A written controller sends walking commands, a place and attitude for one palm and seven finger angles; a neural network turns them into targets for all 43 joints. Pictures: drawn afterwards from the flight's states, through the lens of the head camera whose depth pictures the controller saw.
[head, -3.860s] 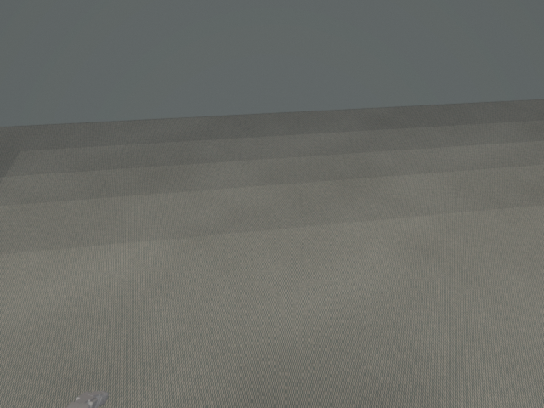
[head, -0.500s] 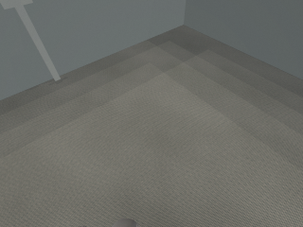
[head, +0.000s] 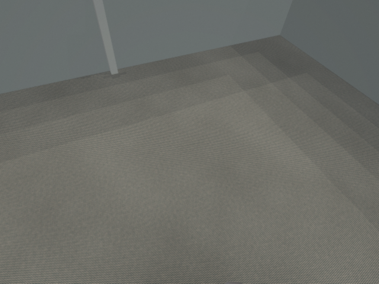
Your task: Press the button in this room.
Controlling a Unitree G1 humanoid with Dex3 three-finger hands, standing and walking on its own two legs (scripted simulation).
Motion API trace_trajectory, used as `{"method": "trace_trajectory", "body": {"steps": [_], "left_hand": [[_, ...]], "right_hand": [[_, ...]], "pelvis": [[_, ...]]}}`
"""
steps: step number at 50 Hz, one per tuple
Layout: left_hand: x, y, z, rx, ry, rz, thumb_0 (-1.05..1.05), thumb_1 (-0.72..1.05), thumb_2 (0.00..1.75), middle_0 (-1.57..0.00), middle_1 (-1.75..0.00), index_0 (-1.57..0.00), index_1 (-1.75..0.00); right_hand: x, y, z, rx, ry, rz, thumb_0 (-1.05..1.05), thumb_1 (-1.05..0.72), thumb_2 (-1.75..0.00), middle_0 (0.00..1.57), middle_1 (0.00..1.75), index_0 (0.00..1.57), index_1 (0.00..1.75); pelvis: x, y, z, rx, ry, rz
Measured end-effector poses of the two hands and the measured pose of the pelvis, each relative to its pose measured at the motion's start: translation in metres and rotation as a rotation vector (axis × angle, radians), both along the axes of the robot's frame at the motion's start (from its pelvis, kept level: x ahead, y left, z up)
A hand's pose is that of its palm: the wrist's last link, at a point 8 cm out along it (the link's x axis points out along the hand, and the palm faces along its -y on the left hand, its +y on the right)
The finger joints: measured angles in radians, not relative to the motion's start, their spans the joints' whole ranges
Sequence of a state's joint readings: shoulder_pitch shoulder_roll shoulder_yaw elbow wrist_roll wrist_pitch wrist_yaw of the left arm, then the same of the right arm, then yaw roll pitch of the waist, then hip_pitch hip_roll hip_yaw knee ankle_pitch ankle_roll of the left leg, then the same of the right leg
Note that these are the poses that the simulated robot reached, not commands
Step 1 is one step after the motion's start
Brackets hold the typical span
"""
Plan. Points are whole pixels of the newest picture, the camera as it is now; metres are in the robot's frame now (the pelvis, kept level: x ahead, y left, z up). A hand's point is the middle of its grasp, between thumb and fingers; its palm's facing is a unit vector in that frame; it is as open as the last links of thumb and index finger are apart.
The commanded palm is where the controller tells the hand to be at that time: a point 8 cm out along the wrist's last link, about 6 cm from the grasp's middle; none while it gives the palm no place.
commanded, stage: turn or walk to find it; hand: left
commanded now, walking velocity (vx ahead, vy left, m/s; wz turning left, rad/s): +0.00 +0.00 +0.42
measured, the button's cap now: out of the picture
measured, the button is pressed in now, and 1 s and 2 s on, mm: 0 0 0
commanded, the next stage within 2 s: none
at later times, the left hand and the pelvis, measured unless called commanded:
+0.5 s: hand out of the picture -0.02 +0.19 -0.17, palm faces +0.25 -0.94 -0.23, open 7.3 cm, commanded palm none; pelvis -0.03 -0.01 -0.01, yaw +14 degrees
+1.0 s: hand out of the picture -0.04 +0.21 -0.16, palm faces +0.42 -0.86 -0.28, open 7.3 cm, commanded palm none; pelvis -0.05 -0.02 -0.01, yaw +25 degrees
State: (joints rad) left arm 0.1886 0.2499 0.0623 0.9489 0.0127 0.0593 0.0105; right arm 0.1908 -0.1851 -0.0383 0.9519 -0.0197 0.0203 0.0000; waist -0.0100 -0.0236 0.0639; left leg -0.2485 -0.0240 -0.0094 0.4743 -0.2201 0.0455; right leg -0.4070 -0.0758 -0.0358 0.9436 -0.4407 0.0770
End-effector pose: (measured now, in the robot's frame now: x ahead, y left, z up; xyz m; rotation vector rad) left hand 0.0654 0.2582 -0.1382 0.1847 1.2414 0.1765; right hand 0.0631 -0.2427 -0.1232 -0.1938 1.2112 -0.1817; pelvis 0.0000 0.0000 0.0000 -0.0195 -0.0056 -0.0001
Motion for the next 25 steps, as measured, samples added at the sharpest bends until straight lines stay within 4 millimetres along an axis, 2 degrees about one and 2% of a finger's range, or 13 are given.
{"method": "trace_trajectory", "body": {"steps": [5, 9, 13, 18, 21, 25], "left_hand": [[0.009, -0.016, 0.009, 0.014, -0.072, 0.009, 0.01, 0.91, 0.90, -0.20, -0.29, -0.20, -0.30], [0.002, -0.033, 0.013, 0.038, -0.124, 0.021, 0.01, 0.91, 0.90, -0.20, -0.29, -0.20, -0.30], [-0.022, -0.043, 0.019, 0.036, -0.117, 0.065, 0.01, 0.91, 0.90, -0.20, -0.29, -0.20, -0.30], [-0.053, -0.045, 0.016, 0.025, -0.069, 0.123, 0.01, 0.91, 0.90, -0.20, -0.30, -0.20, -0.30], [-0.074, -0.040, 0.010, 0.011, -0.043, 0.163, 0.01, 0.91, 0.90, -0.20, -0.30, -0.21, -0.30], [-0.108, -0.026, -0.005, -0.010, 0.004, 0.227, 0.01, 0.91, 0.90, -0.20, -0.30, -0.21, -0.30]], "right_hand": [[-0.008, -0.009, -0.012, 0.030, 0.019, 0.014, 0.00, -0.91, -0.90, 0.20, 0.30, 0.21, 0.30], [-0.013, -0.025, -0.028, 0.055, 0.032, 0.023, 0.00, -0.91, -0.90, 0.20, 0.30, 0.21, 0.30], [-0.013, -0.035, -0.026, 0.055, 0.064, 0.053, 0.00, -0.91, -0.90, 0.20, 0.30, 0.20, 0.30], [-0.011, -0.039, -0.020, 0.037, 0.088, 0.098, 0.00, -0.91, -0.90, 0.20, 0.30, 0.20, 0.30], [-0.005, -0.034, -0.017, 0.018, 0.105, 0.138, 0.00, -0.91, -0.90, 0.20, 0.30, 0.20, 0.30], [0.013, -0.014, -0.014, -0.011, 0.089, 0.207, 0.00, -0.91, -0.90, 0.20, 0.30, 0.20, 0.30]], "pelvis": [[-0.007, -0.011, -0.003, 0.013, 0.002, 0.042], [-0.014, -0.025, -0.010, 0.025, -0.001, 0.075], [-0.018, -0.031, -0.005, 0.032, -0.012, 0.120], [-0.021, -0.031, -0.002, 0.039, -0.015, 0.175], [-0.024, -0.026, -0.002, 0.041, -0.012, 0.206], [-0.030, -0.013, -0.007, 0.033, -0.007, 0.247]]}}
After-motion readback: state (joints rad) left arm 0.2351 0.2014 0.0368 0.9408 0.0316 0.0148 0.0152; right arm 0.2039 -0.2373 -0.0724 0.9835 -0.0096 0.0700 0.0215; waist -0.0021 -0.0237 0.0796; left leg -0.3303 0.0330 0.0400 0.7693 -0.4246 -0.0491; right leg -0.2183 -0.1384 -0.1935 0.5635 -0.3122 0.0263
